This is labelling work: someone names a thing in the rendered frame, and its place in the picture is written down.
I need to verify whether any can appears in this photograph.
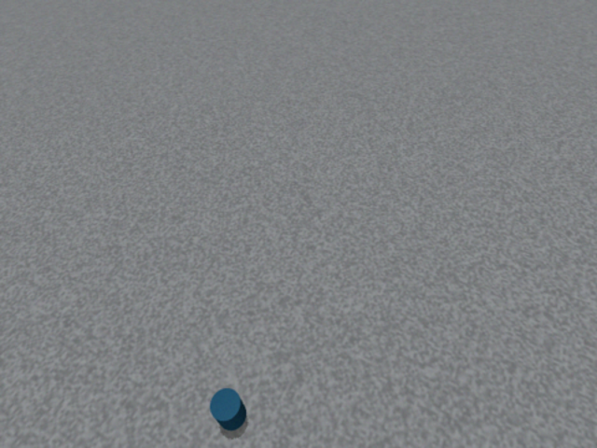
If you can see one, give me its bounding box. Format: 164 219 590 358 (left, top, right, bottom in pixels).
210 388 246 430

